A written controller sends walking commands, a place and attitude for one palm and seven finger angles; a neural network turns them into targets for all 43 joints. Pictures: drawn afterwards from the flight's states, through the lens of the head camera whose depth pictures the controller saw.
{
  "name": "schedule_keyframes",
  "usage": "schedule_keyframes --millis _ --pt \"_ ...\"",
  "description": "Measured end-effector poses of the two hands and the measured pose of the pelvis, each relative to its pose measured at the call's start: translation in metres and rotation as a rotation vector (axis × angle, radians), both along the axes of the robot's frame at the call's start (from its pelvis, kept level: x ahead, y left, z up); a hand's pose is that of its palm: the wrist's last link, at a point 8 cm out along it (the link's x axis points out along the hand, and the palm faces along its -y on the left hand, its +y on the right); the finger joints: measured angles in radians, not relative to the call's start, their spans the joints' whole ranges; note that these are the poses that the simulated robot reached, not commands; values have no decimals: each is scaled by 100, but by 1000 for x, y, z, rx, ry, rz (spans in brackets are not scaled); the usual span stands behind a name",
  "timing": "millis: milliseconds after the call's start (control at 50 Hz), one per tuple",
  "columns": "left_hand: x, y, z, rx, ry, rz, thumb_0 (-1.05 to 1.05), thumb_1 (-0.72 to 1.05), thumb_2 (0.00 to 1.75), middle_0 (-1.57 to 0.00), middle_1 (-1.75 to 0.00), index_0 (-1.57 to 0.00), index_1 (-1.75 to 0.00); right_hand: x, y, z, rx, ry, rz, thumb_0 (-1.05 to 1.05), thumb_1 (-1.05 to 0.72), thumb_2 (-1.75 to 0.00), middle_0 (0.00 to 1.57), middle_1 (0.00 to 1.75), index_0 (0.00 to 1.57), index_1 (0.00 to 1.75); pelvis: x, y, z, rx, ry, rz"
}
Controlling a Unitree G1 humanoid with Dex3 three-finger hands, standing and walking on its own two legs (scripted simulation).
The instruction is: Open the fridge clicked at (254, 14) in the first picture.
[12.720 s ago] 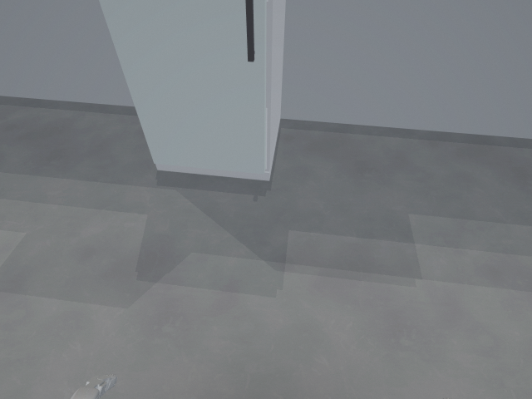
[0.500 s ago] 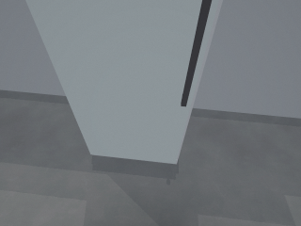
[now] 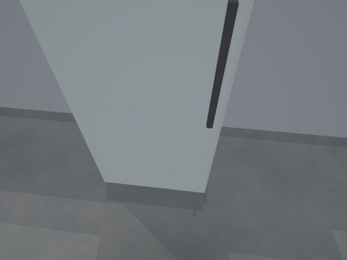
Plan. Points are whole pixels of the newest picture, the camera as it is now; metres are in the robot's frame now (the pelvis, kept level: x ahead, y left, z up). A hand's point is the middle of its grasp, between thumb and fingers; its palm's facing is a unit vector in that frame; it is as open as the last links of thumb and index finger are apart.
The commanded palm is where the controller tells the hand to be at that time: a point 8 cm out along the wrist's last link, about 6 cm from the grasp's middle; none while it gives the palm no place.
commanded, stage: look again from close up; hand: right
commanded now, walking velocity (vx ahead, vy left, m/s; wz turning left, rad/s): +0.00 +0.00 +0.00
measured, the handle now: (218, 74) +0.59 -0.09 +0.14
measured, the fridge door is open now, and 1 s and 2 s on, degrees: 0 0 0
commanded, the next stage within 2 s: shuffle to correct the standing spot in 0.78 s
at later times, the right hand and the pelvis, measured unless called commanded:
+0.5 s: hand out of the picture +0.03 -0.17 -0.17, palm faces +0.01 +0.98 -0.21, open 7.3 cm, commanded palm none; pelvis +0.02 +0.01 +0.00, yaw +0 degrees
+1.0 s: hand out of the picture +0.04 -0.17 -0.17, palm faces +0.00 +0.98 -0.22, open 7.3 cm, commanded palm none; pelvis +0.03 +0.02 +0.00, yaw +0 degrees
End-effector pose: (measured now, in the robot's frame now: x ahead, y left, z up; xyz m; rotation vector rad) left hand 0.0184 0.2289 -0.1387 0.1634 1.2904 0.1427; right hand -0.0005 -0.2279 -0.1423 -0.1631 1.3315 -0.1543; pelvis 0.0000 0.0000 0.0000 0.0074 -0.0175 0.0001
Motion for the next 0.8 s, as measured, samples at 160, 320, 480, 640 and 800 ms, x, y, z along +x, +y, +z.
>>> schedule_keyframes --millis 160,320,480,640,800 --pt "10 5 2 11 14 -7 1 91 89 -20 -30 -20 -30 0 6 -3 16 35 1 0 -91 -90 20 30 20 30 7 3 1 1 1 0" --pt "22 8 2 11 11 -12 1 91 89 -20 -30 -20 -30 11 8 -2 13 33 5 0 -91 -90 20 30 20 30 14 5 2 -1 2 2" --pt "32 11 3 11 -2 -14 1 91 89 -20 -30 -20 -30 26 5 0 -1 8 11 0 -91 -90 20 30 20 30 20 8 2 -3 -3 3" --pt "37 15 3 15 -2 -17 1 91 89 -20 -30 -20 -30 36 2 3 -13 -7 17 0 -91 -90 20 30 20 30 23 10 3 -5 -4 4" --pt "36 21 4 22 14 -17 1 91 89 -20 -30 -20 -30 37 2 4 -18 3 19 0 -91 -90 20 30 20 30 25 12 4 -7 -2 5"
